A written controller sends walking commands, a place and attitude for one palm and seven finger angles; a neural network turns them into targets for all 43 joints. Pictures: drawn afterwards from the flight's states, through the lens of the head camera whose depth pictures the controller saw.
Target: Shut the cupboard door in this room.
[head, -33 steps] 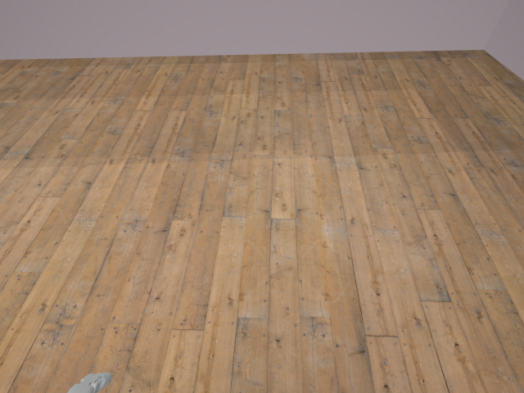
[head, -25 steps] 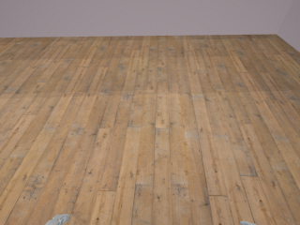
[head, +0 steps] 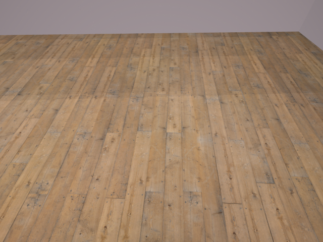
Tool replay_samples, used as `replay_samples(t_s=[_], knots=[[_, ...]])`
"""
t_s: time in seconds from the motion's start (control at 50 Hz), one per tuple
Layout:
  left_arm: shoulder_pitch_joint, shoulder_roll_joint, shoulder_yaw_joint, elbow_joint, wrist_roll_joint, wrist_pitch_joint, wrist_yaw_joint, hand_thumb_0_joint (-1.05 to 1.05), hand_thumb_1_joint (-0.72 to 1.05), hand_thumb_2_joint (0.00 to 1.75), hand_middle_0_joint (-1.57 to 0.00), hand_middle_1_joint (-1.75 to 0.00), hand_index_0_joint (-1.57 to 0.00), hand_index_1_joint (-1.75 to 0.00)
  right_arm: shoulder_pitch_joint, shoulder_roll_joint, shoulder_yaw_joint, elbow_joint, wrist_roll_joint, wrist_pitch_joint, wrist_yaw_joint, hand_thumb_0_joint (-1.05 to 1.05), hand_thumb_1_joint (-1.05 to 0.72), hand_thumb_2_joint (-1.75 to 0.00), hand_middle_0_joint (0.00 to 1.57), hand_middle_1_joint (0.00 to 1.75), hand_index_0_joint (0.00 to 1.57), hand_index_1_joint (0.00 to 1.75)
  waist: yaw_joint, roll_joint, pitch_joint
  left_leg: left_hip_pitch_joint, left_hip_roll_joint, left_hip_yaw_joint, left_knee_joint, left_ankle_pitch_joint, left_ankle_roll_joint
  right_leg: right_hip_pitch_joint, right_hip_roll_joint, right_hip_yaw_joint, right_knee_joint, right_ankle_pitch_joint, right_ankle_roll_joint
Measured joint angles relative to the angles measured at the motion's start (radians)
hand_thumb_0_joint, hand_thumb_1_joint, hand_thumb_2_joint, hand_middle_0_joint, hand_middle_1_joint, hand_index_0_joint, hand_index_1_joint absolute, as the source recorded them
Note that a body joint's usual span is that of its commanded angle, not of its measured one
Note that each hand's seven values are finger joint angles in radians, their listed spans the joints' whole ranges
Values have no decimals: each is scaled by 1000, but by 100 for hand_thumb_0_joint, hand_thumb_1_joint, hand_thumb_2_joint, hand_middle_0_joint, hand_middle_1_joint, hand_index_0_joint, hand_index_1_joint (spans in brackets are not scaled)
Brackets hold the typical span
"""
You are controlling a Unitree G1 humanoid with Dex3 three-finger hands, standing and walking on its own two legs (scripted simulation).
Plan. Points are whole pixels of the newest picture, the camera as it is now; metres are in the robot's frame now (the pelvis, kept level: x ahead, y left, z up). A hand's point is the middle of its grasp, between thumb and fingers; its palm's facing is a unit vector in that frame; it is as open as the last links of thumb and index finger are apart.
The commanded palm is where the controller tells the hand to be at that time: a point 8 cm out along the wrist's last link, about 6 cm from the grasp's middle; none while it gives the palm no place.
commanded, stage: stand and wait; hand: left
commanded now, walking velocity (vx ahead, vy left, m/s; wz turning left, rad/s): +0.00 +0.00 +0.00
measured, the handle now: out of the picture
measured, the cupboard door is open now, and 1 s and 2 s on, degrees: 88 88 88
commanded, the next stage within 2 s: turn or walk to find it in 0.24 s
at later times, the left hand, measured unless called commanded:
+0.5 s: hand out of the picture +0.07 +0.24 -0.17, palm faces +0.01 -0.95 -0.30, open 7.3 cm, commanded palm none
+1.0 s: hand out of the picture +0.00 +0.20 -0.16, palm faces +0.25 -0.92 -0.30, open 7.3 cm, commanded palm none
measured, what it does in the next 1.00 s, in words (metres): steps on the spot: right foot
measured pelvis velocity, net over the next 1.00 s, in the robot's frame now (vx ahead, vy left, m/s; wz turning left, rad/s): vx -0.03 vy -0.02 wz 0.26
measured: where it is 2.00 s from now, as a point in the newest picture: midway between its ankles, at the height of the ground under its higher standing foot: outside the picture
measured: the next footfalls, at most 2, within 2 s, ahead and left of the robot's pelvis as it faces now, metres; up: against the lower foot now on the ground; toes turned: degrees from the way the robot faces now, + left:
right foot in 0.92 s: +0.01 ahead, -0.12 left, +0.00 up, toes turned +12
left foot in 1.30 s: -0.08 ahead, +0.12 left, +0.00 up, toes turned +29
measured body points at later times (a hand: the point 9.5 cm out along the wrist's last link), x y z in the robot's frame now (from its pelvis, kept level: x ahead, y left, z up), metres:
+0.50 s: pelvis +0.00 +0.01 -0.01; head +0.01 +0.01 +0.44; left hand +0.07 +0.29 -0.14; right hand +0.07 -0.27 -0.15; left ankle +0.01 +0.13 -0.74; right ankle +0.01 -0.12 -0.74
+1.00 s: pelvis -0.03 -0.02 -0.01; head +0.00 -0.04 +0.44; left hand -0.01 +0.24 -0.14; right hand +0.07 -0.26 -0.17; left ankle -0.02 +0.11 -0.70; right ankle -0.03 -0.13 -0.74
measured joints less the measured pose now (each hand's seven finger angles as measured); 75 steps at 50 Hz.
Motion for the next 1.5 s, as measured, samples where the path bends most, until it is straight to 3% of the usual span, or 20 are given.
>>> replay_samples(t_s=[0.32, 0.5, 0.64, 0.68, 0.74, 0.8, 0.88, 0.92, 0.94, 1.0, 1.06, 1.1, 1.16, 1.22, 1.26, 1.3, 1.32, 1.38, 1.44, 1.5], knots=[[-22, -4, -1, -1, 1, -4, -1, 0, 91, 90, -20, -30, -20, -30, -1, 6, 1, 10, 0, -3, 4, 0, -90, -90, 20, 30, 20, 30, -8, -7, -6, -10, 0, 0, -7, 10, 2, -6, 0, 0, -14, 13, 2], [-15, -48, 6, -55, 3, 22, 20, 0, 91, 90, -20, -30, -20, -30, 21, 49, -4, -35, -3, 31, 4, 0, -91, -90, 20, 30, 20, 30, -12, -6, 1, -103, -20, -40, 104, -32, 8, -67, -19, -41, 67, -32, 12], [20, -85, 12, -92, 3, 48, 24, 0, 91, 90, -20, -30, -20, -30, 53, 125, -8, -80, -6, 40, 12, 0, -91, -90, 20, 30, 20, 30, -10, -40, 21, -166, -62, -55, 197, -72, 33, -139, -56, -50, 213, -125, 30], [19, -89, 18, -98, 3, 53, 28, 0, 91, 90, -20, -30, -20, -30, 60, 148, -10, -95, -6, 34, 8, 0, -90, -90, 20, 30, 20, 30, -13, -43, 31, -169, -67, -65, 183, -58, 38, -181, -41, -28, 347, -232, 31], [11, -100, 26, -111, 1, 53, 31, 0, 91, 90, -20, -30, -20, -30, 72, 167, -14, -110, -6, 32, -1, 0, -90, -90, 20, 30, 20, 30, -19, -26, 40, -169, -69, -97, 140, -20, 37, -220, -17, -14, 480, -286, 35], [8, -114, 31, -131, -4, 45, 31, 0, 91, 90, -20, -30, -20, -30, 77, 164, -23, -119, -9, 39, -6, 0, -90, -90, 20, 30, 20, 30, -21, 3, 39, -175, -67, -131, 107, 12, 27, -205, -4, -10, 446, -286, 41], [8, -125, 37, -154, -9, 35, 31, 0, 91, 90, -20, -30, -20, -30, 82, 146, -42, -129, -9, 48, -6, 0, -90, -90, 20, 30, 20, 30, -25, 27, 29, -199, -80, -171, 105, 34, 4, -123, 4, 0, 252, -208, 42], [17, -128, 40, -164, -5, 24, 33, 0, 91, 90, -20, -30, -20, -30, 86, 132, -53, -135, -3, 55, -3, 0, -90, -90, 20, 30, 20, 30, -20, 35, 18, -227, -90, -184, 149, 18, -7, -69, 3, -11, 125, -134, 25], [20, -134, 40, -164, 1, 20, 35, 0, 91, 90, -20, -30, -20, -30, 83, 123, -61, -133, -2, 61, -3, 0, -90, -90, 20, 30, 20, 30, -19, 48, 21, -250, -87, -177, 214, -59, -10, -68, 8, -24, 132, -126, 7], [46, -144, 37, -166, 8, 17, 39, 0, 91, 90, -20, -30, -20, -30, 85, 102, -79, -129, -7, 76, 1, 0, -90, -90, 20, 30, 20, 30, -18, 42, 14, -332, -87, -98, 497, -205, -13, -44, -19, -56, 131, -126, -17], [73, -145, 37, -160, 11, 16, 38, 0, 91, 90, -20, -30, -20, -30, 84, 87, -89, -127, -7, 79, 9, 0, -91, -90, 20, 30, 20, 30, -19, 27, 7, -369, -54, -42, 695, -177, -25, -15, -43, -85, 103, -115, -17], [86, -145, 35, -157, 14, 14, 37, 0, 91, 90, -20, -30, -20, -30, 82, 82, -91, -127, -6, 81, 12, 0, -91, -90, 20, 30, 20, 30, -21, 18, 6, -362, -28, -22, 733, -161, -34, -6, -56, -107, 96, -113, -15], [99, -146, 34, -155, 17, 10, 35, 0, 91, 90, -20, -30, -20, -30, 71, 80, -87, -125, -5, 87, 13, 0, -91, -90, 19, 30, 19, 30, -16, 3, 11, -321, 4, -2, 684, -175, -44, -8, -75, -137, 99, -116, -9], [106, -142, 36, -154, 22, 9, 32, 0, 91, 90, -20, -30, -20, -30, 51, 87, -77, -124, -2, 86, 13, 0, -91, -90, 19, 30, 19, 30, -4, -16, 25, -252, 23, 25, 533, -214, -45, -22, -96, -164, 119, -124, 1], [110, -135, 39, -152, 23, 10, 30, 0, 91, 90, -20, -30, -20, -30, 36, 94, -68, -128, 1, 78, 13, 0, -91, -90, 19, 30, 19, 30, 6, -29, 35, -199, 25, 45, 411, -216, -39, -38, -113, -182, 148, -136, 13], [117, -126, 43, -147, 19, 13, 28, 0, 91, 90, -20, -30, -20, -30, 26, 99, -60, -139, 2, 64, 14, 1, -91, -90, 19, 30, 19, 30, 11, -37, 39, -129, 23, 65, 244, -130, -28, -62, -131, -200, 199, -161, 31], [121, -118, 47, -145, 14, 19, 27, 0, 91, 90, -20, -30, -20, -30, 21, 103, -57, -144, 0, 53, 15, 0, -91, -90, 19, 30, 19, 30, 11, -44, 39, -111, 14, 67, 196, -140, -5, -89, -143, -200, 248, -177, 38], [112, -90, 57, -127, 9, 53, 32, 0, 91, 90, -20, -30, -20, -30, -1, 135, -44, -154, 0, 34, 11, 0, -91, -90, 19, 30, 19, 30, 25, -77, 56, -121, -7, 69, 212, -140, 35, -189, -126, -108, 482, -326, 55], [100, -83, 65, -113, 7, 66, 30, 1, 91, 90, -20, -30, -20, -30, 2, 154, -34, -163, -4, 25, -2, 0, -91, -90, 20, 30, 20, 30, 19, -63, 50, -101, -5, 49, 163, -99, 42, -256, -95, -72, 634, -298, 65], [87, -84, 68, -121, 5, 61, 22, 1, 91, 90, -20, -30, -20, -30, 10, 162, -29, -161, -4, 26, -5, 0, -90, -90, 20, 30, 20, 30, 16, -46, 41, -84, -11, 29, 114, -65, 45, -280, -86, -54, 648, -242, 73]])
